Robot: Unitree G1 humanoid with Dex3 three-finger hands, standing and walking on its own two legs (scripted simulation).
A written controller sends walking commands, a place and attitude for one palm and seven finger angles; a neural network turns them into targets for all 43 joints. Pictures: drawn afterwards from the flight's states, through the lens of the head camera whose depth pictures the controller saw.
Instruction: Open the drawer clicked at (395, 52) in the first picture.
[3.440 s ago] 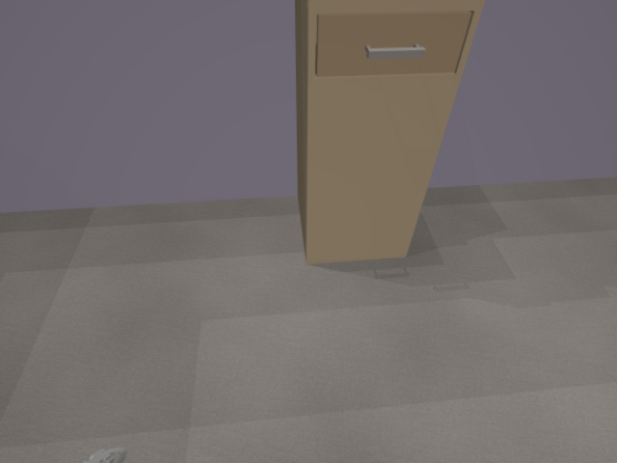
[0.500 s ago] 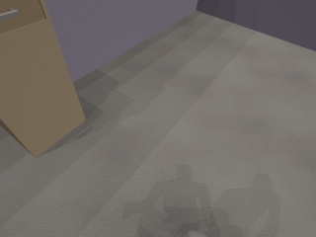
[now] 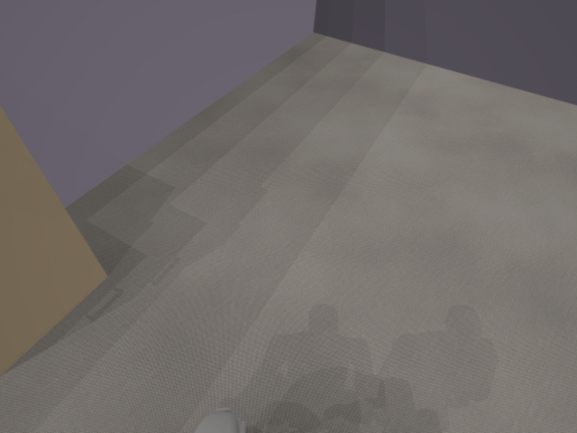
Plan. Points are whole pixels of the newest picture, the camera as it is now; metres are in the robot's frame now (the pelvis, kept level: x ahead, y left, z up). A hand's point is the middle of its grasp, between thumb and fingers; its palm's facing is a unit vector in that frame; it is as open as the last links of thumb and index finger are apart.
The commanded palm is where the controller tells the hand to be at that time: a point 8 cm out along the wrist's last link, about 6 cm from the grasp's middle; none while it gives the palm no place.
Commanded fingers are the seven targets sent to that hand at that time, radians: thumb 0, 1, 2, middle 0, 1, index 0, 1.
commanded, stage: walk to a spot facing it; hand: left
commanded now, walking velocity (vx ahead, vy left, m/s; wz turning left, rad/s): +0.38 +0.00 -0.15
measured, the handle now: out of the picture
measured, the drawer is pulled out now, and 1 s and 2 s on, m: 0.00 0.00 0.00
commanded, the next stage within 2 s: turn to face it in 0.62 s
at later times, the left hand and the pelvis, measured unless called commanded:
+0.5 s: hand (176, 360) +0.26 +0.21 -0.17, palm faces -0.11 -0.98 -0.14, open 7.3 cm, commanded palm none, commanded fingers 0.00 0.90 0.90 -0.20 -0.30 -0.20 -0.30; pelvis +0.20 +0.04 +0.01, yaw -10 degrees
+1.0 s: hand (254, 243) +0.52 +0.11 -0.16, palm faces -0.20 -0.96 -0.21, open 7.1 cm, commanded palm none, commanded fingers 0.00 0.90 0.90 -0.20 -0.30 -0.20 -0.30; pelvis +0.38 -0.04 +0.00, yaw -13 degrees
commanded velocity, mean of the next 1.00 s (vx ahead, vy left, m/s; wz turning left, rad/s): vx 0.22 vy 0.00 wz -0.11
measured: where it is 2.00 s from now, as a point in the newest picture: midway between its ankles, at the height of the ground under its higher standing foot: (306, 393)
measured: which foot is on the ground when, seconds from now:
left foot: up 0.00-0.04, down 0.06-0.70, up 0.72-1.00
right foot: down 0.00-0.08, up 0.10-0.70, down 0.72-1.00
